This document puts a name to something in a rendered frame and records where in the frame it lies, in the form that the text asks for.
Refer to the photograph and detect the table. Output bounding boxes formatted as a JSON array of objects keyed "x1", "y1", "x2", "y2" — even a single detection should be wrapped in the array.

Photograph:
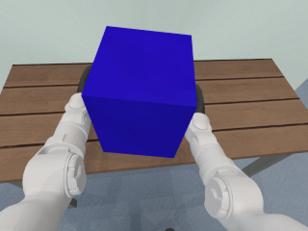
[{"x1": 0, "y1": 58, "x2": 308, "y2": 209}]

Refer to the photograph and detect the right robot forearm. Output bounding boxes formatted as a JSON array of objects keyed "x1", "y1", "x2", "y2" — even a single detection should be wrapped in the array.
[{"x1": 185, "y1": 113, "x2": 264, "y2": 201}]

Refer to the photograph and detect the robot right hand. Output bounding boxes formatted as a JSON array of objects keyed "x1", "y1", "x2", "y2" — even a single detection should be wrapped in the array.
[{"x1": 194, "y1": 84, "x2": 205, "y2": 115}]

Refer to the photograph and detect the robot right upper arm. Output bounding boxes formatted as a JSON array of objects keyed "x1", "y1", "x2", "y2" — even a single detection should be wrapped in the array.
[{"x1": 204, "y1": 174, "x2": 308, "y2": 231}]

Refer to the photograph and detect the robot left upper arm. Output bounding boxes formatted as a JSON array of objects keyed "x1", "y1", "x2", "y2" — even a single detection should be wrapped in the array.
[{"x1": 0, "y1": 152, "x2": 87, "y2": 231}]

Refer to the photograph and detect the robot left hand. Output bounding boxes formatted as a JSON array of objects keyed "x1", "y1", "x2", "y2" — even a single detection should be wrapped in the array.
[{"x1": 76, "y1": 65, "x2": 92, "y2": 93}]

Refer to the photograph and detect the left robot forearm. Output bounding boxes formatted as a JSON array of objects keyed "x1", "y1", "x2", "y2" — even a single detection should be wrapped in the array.
[{"x1": 22, "y1": 92, "x2": 91, "y2": 194}]

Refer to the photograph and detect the carton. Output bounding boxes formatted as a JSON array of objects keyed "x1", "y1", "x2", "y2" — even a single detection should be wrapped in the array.
[{"x1": 81, "y1": 26, "x2": 197, "y2": 158}]

